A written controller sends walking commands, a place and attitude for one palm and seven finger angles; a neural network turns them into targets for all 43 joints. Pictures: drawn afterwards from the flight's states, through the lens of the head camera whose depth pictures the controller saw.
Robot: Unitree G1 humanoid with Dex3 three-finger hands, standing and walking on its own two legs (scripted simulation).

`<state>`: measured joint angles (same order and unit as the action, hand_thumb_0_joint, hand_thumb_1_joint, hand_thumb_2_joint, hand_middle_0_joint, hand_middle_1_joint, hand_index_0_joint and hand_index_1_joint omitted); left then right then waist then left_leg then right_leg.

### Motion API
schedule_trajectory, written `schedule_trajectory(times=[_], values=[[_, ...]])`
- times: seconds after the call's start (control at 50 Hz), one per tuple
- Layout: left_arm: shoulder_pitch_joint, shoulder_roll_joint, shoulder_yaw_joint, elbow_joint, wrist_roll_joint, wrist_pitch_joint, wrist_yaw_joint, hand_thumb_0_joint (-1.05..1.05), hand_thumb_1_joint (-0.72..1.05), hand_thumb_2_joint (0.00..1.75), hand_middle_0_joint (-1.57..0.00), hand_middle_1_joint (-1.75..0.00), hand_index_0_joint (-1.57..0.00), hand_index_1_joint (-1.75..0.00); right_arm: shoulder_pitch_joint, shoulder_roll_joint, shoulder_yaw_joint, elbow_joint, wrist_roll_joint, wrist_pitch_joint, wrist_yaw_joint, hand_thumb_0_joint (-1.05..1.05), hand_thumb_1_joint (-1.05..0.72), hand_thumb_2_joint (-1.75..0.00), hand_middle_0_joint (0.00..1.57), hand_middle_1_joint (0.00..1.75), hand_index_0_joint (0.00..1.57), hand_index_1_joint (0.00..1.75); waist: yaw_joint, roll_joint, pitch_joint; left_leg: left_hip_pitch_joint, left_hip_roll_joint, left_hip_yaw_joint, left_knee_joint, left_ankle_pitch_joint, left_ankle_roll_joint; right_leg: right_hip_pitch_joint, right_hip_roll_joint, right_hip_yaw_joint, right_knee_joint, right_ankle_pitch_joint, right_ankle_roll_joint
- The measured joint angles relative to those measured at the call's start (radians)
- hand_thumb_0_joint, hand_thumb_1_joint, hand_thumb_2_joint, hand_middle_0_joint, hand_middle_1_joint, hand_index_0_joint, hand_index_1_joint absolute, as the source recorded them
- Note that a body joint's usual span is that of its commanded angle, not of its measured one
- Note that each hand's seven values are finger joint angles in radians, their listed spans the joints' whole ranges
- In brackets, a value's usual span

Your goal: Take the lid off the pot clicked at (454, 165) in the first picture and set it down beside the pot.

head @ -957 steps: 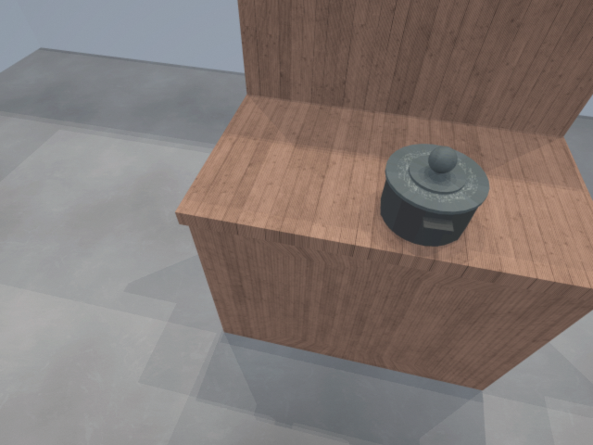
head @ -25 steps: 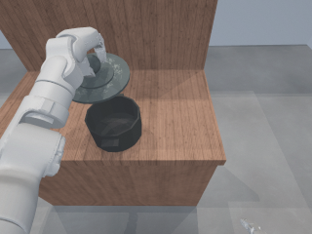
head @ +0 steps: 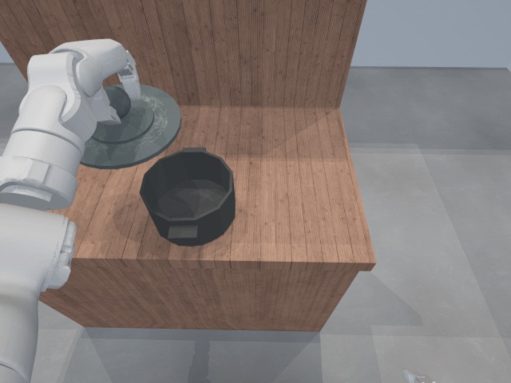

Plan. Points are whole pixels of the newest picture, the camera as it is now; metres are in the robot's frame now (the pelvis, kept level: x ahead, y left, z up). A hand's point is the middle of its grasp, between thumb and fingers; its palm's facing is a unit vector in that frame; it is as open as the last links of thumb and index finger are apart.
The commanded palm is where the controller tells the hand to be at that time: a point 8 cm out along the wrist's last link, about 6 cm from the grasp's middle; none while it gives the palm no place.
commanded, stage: move the lid sideways beside the pot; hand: left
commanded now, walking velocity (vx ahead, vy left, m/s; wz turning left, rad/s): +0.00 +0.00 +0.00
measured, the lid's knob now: (113, 102) +0.50 +0.21 +0.17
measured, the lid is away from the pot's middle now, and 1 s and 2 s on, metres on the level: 0.09 0.20 0.22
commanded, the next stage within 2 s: lower the lid onto the table in 1.36 s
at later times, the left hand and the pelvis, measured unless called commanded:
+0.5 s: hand (60, 104) +0.47 +0.27 +0.20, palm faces -0.31 -0.08 -0.95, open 7.9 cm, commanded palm +0.47 +0.27 +0.27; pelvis +0.00 +0.00 +0.00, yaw +0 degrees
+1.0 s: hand (29, 104) +0.47 +0.32 +0.20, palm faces -0.32 -0.11 -0.94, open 7.9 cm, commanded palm +0.48 +0.33 +0.27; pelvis +0.00 +0.00 +0.00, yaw +0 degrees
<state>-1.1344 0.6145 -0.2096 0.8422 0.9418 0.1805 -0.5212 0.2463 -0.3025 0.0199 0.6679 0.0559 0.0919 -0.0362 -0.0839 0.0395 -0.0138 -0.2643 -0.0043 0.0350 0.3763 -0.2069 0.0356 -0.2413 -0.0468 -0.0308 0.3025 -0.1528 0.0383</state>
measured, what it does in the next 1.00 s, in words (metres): stands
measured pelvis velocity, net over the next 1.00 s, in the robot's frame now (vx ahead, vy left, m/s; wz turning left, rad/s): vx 0.00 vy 0.00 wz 0.00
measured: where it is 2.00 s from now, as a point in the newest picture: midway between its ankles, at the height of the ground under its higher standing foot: outside the picture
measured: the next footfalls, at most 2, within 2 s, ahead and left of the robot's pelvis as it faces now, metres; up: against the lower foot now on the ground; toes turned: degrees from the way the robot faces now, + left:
none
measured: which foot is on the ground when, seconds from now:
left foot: down 0.00-1.00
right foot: down 0.00-1.00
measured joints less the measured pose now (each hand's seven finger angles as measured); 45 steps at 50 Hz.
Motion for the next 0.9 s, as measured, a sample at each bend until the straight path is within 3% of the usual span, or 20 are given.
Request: schedule_trajectory(times=[0.3, 0.76, 0.9], values=[[-0.008, 0.053, 0.033, 0.039, 0.009, -0.022, -0.013, 0.00, 0.21, 0.71, -0.64, -0.95, -0.65, -0.96, -0.015, 0.008, 0.008, -0.004, 0.007, 0.020, 0.006, 0.00, -0.91, -0.90, 0.20, 0.30, 0.20, 0.30, -0.002, -0.001, -0.001, -0.013, -0.006, -0.004, 0.005, -0.002, 0.005, -0.007, -0.006, -0.004, -0.004, 0.001, 0.005], [-0.015, 0.168, 0.062, 0.096, 0.014, -0.107, -0.026, 0.00, 0.21, 0.71, -0.64, -0.95, -0.65, -0.96, 0.008, -0.005, 0.005, 0.032, 0.019, 0.031, -0.018, 0.00, -0.91, -0.90, 0.20, 0.30, 0.20, 0.30, -0.002, -0.017, 0.010, -0.036, -0.001, -0.014, 0.018, -0.003, 0.005, -0.012, 0.001, -0.013, -0.023, 0.014, 0.003], [-0.036, 0.206, 0.103, 0.158, 0.012, -0.142, -0.019, 0.00, 0.21, 0.71, -0.64, -0.95, -0.65, -0.96, 0.011, -0.004, 0.014, 0.039, 0.022, 0.033, -0.021, 0.00, -0.91, -0.89, 0.20, 0.30, 0.20, 0.30, -0.020, -0.019, 0.008, -0.044, 0.003, -0.010, 0.025, -0.011, 0.005, -0.019, 0.004, -0.009, -0.021, 0.011, 0.005]])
